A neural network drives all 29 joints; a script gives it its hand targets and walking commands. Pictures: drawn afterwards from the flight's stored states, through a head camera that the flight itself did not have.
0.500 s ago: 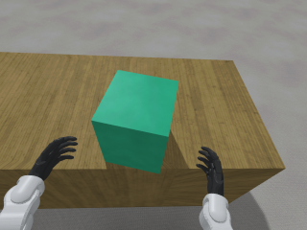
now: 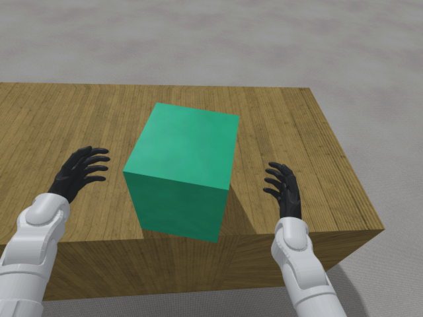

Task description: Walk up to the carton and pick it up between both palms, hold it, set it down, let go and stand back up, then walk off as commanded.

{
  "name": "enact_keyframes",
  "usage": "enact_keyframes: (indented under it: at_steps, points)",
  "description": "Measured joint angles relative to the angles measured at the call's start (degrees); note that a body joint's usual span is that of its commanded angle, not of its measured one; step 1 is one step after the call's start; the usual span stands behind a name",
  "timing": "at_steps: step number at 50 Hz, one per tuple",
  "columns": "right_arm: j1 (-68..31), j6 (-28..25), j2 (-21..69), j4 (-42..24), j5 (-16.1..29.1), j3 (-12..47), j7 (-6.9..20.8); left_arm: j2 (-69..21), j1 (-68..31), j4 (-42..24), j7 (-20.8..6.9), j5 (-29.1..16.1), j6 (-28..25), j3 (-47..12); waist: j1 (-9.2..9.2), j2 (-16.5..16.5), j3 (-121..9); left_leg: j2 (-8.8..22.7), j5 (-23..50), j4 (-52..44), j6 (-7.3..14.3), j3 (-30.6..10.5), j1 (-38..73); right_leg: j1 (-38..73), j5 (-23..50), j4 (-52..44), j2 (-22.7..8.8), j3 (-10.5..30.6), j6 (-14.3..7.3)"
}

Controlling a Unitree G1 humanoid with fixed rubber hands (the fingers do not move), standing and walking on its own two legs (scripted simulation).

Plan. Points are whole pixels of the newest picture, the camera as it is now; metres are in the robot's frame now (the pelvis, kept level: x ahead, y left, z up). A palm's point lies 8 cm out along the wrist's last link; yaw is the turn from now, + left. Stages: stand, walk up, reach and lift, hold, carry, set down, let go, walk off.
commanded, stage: reach and lift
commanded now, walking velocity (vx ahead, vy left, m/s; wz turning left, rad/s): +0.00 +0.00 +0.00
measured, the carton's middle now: (187, 175) +0.44 +0.06 -0.04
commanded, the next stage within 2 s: none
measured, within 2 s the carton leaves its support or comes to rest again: neither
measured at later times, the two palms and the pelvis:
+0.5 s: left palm (75, 137) +0.38 +0.25 +0.14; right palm (299, 166) +0.34 -0.14 +0.13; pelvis -0.01 +0.00 +0.00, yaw +0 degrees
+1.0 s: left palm (91, 99) +0.43 +0.23 +0.18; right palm (305, 134) +0.38 -0.15 +0.16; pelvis -0.01 +0.00 +0.00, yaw +0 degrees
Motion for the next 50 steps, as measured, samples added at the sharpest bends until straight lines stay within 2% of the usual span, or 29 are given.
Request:
enact_keyframes:
  at_steps: [7, 14, 24, 35, 50]
  points:
    - [-5.90, 5.19, -1.28, -0.04, 1.19, -0.06, 0.00, -0.01, -5.65, 2.61, 0.41, 0.00, 3.29, 0.29, -0.93, 0.00, -0.26, 0.00, 0.34, -0.10, 0.15, 0.00, 0.00, 0.22, 0.59, -0.56, -0.01, 0.00, 0.07]
    - [-12.48, 10.48, -1.77, 0.94, 1.95, -1.44, 0.00, 0.11, -13.19, 9.53, 0.57, -0.01, 5.56, 0.29, -2.08, 0.00, -0.40, 0.00, 0.68, -0.12, 0.21, 0.00, 0.00, 0.22, 0.91, -0.58, 0.00, 0.00, 0.07]
    - [-20.41, 14.26, -2.93, 5.42, 3.02, -2.87, -0.01, 0.42, -22.09, 17.48, 1.02, -0.01, 6.43, 0.27, -3.45, 0.00, -0.54, 0.00, 1.10, -0.16, 0.32, -0.01, 0.01, 0.22, 1.32, -0.60, 0.00, -0.01, 0.24]
    - [-31.42, 15.13, -3.04, 17.26, 3.69, -3.53, 0.04, 1.19, -33.07, 32.21, 1.58, -0.01, 4.23, -2.97, -5.32, 0.00, -1.97, 0.00, 1.11, -0.17, 0.32, -0.04, 0.00, 0.22, 1.34, -0.61, 0.00, -0.03, 0.24]
    - [-43.56, 14.00, -3.85, 33.91, 5.01, -3.69, 1.00, 1.23, -45.39, 52.06, 2.50, -0.57, -2.33, -8.27, -7.64, 0.00, -3.62, 0.00, 1.15, -0.20, 0.35, -0.17, -0.67, -0.41, 1.33, -0.61, 0.01, -0.16, 0.24]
